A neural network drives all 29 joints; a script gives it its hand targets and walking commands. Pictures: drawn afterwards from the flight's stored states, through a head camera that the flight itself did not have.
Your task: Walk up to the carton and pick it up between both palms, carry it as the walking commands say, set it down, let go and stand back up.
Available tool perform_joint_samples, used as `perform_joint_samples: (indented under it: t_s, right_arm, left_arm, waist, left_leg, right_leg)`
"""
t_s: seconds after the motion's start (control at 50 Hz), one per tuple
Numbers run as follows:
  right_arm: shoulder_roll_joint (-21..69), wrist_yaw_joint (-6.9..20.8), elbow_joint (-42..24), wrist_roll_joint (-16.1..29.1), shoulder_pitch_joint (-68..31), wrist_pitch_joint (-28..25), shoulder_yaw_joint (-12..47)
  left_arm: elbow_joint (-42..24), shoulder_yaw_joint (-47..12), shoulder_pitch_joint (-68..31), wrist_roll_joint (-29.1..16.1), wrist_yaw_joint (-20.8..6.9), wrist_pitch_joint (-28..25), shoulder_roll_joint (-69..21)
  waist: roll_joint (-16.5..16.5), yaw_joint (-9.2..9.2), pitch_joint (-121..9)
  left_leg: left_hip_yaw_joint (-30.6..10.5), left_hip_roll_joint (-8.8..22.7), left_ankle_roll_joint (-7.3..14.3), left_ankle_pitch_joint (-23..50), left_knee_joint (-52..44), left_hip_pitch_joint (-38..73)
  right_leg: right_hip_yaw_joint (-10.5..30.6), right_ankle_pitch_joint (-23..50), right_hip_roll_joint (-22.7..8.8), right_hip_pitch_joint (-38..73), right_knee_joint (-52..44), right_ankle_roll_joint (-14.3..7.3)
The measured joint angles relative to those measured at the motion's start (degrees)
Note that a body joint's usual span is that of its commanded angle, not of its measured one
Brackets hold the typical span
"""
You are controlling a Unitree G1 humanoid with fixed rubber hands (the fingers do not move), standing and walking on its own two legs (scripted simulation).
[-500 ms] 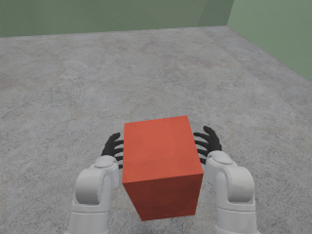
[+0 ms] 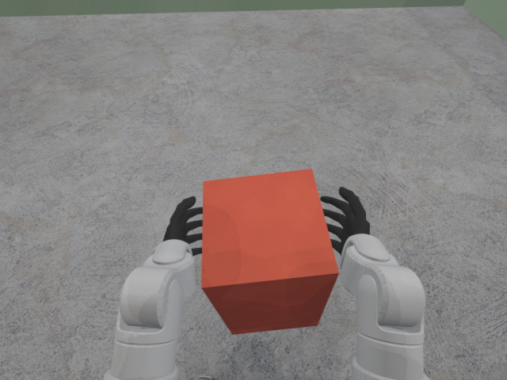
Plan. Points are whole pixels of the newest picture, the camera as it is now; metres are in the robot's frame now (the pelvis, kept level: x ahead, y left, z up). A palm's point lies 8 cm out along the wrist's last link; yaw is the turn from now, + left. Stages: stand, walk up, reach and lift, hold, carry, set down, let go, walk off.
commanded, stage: carry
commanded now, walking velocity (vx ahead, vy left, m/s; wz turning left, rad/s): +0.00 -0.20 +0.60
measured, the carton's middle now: (267, 262) +0.31 +0.00 +0.02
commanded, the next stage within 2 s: none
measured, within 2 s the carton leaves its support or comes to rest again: neither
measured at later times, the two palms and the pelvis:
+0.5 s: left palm (144, 378) +0.13 +0.13 +0.08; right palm (331, 280) +0.25 -0.08 +0.10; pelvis -0.06 -0.09 +0.01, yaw +22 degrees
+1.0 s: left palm out of the picture +0.10 +0.01 +0.10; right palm (415, 285) +0.24 -0.19 +0.10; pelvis -0.08 -0.25 +0.02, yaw +39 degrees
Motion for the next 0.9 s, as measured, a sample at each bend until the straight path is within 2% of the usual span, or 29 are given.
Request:
perform_joint_samples:
  t_s: [0.02,0.06,0.1,0.14,0.22,0.3,0.32,0.36,0.38,0.44,0.52,0.6,0.72,0.78,0.8,0.82,0.84,0.86,0.9]
  right_arm:
    - [-0.2,0.0,0.3,0.0,0.8,0.0,-0.2]
    - [-0.9,0.0,1.1,0.3,3.9,0.3,0.1]
    - [-1.3,-0.6,1.8,0.7,5.7,0.8,1.1]
    - [-1.2,-1.6,1.3,1.5,5.2,1.1,1.6]
    - [-0.3,-2.4,-1.3,1.6,1.0,-0.3,1.0]
    - [0.1,-2.1,-0.8,1.5,-0.2,-1.0,0.6]
    - [0.0,-2.0,-0.3,1.3,0.1,-0.8,0.6]
    - [-0.2,-1.6,1.0,1.2,0.7,-0.3,0.8]
    - [-0.2,-1.5,2.2,1.1,0.9,-0.3,1.3]
    - [-0.4,-1.0,5.6,0.4,1.7,0.1,1.9]
    - [-0.6,-0.5,5.7,0.2,2.4,0.4,2.3]
    - [-0.5,-0.2,2.4,-0.2,2.3,-0.7,1.9]
    - [-0.4,0.0,-0.2,-0.6,1.5,-0.2,0.8]
    - [-0.2,0.0,-0.8,-0.6,1.0,0.8,0.6]
    - [-0.2,0.0,-0.8,-0.7,0.6,0.9,0.4]
    - [-0.2,0.0,-0.5,-0.6,0.7,0.9,0.0]
    - [-0.4,0.0,-0.2,-0.5,1.6,1.0,-0.3]
    - [-0.8,0.0,0.3,-0.3,3.1,1.1,-0.2]
    - [-1.2,-0.4,0.7,0.3,5.5,1.5,0.4]
  left_arm:
    - [1.1,-0.5,0.1,0.1,-0.1,0.0,0.0]
    - [3.6,-1.7,0.7,0.3,-0.4,0.9,0.1]
    - [4.8,-1.7,1.8,0.3,-0.9,1.5,0.3]
    - [4.0,-1.0,2.2,-0.2,-1.1,1.2,0.4]
    - [0.5,0.5,0.2,0.0,-1.5,-1.6,0.0]
    - [0.1,0.7,-0.1,0.6,-1.7,-2.2,0.0]
    - [0.5,0.6,0.1,0.7,-1.6,-1.9,0.0]
    - [1.2,0.1,1.1,1.0,-1.5,-1.1,0.3]
    - [1.6,0.4,1.6,1.0,-1.5,-0.8,0.4]
    - [3.8,0.4,3.1,0.8,-1.4,0.1,0.6]
    - [3.8,0.1,3.8,0.4,-1.0,0.4,0.7]
    - [1.8,0.2,1.8,-0.2,-0.5,-0.3,0.4]
    - [1.0,-0.1,-0.1,-0.1,-0.3,-0.2,0.0]
    - [0.4,-0.3,-0.1,0.0,-0.3,0.3,0.0]
    - [0.4,-0.2,-0.2,0.2,-0.3,0.3,0.0]
    - [1.2,-0.6,-0.1,0.3,-0.4,-0.1,0.0]
    - [2.3,-1.2,0.1,0.4,-0.5,0.0,0.0]
    - [3.6,-1.8,0.3,0.5,-0.6,0.4,0.0]
    - [4.9,-2.4,1.2,0.6,-0.9,1.4,0.2]
  waist:
    - [1.4,-0.55,0.5]
    - [0.4,-2.02,0.1]
    - [-1.7,-2.83,-0.3]
    - [-3.1,-3.27,0.3]
    - [-3.9,-3.64,1.5]
    - [-5.2,-2.4,0.0]
    - [-5.3,-2.1,-0.6]
    - [-4.8,-1.84,-2.3]
    - [-5.6,-1.77,-2.7]
    - [-5.1,-0.45,-2.0]
    - [-3.7,1.36,0.2]
    - [-3.8,1.76,1.8]
    - [-3.5,1.21,0.3]
    - [-2.5,0.63,-0.9]
    - [-1.9,0.61,-1.1]
    - [0.4,0.18,-0.6]
    - [1.2,-0.78,-0.4]
    - [0.7,-1.72,-0.6]
    - [-1.2,-2.87,-0.7]
  left_leg:
    - [-0.1,-0.2,0.8,-6.0,4.1,-1.2]
    - [5.6,-1.9,1.7,-17.7,17.9,-4.9]
    - [10.2,-2.9,2.3,-20.0,29.4,-6.9]
    - [12.8,-3.1,2.5,-19.1,33.1,-6.6]
    - [15.0,-2.7,2.3,-18.7,28.1,-3.5]
    - [16.0,-3.4,3.4,-19.4,15.1,3.8]
    - [16.6,-3.5,3.7,-18.1,10.7,6.3]
    - [17.4,-3.5,4.7,-10.5,0.4,11.4]
    - [17.1,-4.2,5.8,-8.9,0.0,11.3]
    - [15.0,-4.4,7.3,-8.7,0.4,11.0]
    - [12.5,-3.7,6.8,-4.9,-3.4,11.5]
    - [9.2,-2.5,5.3,-1.8,-4.8,9.4]
    - [4.4,-0.1,1.8,0.9,-4.7,4.6]
    - [2.3,0.0,-0.3,1.2,-2.8,1.7]
    - [1.8,0.0,-0.8,0.8,-1.3,0.5]
    - [1.0,0.6,0.1,-2.4,1.3,-0.6]
    - [2.1,0.0,0.7,-10.1,6.5,-2.2]
    - [4.9,-1.2,1.0,-16.3,13.0,-4.0]
    - [10.1,-2.7,1.5,-21.2,23.9,-6.1]
  right_leg:
    - [-1.1,1.5,0.2,0.4,0.2,-1.0]
    - [-2.9,0.9,-2.4,0.9,0.9,-2.2]
    - [-4.0,0.8,-4.6,1.7,-0.5,-2.9]
    - [-5.1,2.1,-5.7,2.2,-2.2,-3.3]
    - [-9.1,3.7,-5.8,1.3,-3.4,-4.9]
    - [-13.1,2.6,-5.7,0.0,-1.4,-6.1]
    - [-14.2,2.1,-5.6,-0.1,-0.6,-6.3]
    - [-16.5,0.6,-5.3,-1.0,2.1,-6.3]
    - [-16.0,-0.7,-6.0,-2.1,4.6,-5.3]
    - [-6.9,-9.2,-4.3,-7.4,17.9,-1.4]
    - [0.4,-7.5,-4.5,-13.3,26.8,0.7]
    - [3.9,-3.7,-5.6,-15.6,27.1,1.9]
    - [3.6,-3.6,-4.3,-10.3,17.4,2.3]
    - [1.8,-3.7,-3.1,-3.3,5.5,1.8]
    - [1.2,-1.5,-2.8,-1.0,0.5,1.4]
    - [0.0,0.7,-1.9,-0.4,-0.3,0.9]
    - [-1.0,1.4,-2.2,-0.3,0.2,0.4]
    - [-1.8,1.3,-3.5,-0.1,0.5,0.0]
    - [-3.2,1.4,-6.0,0.8,-0.6,-0.7]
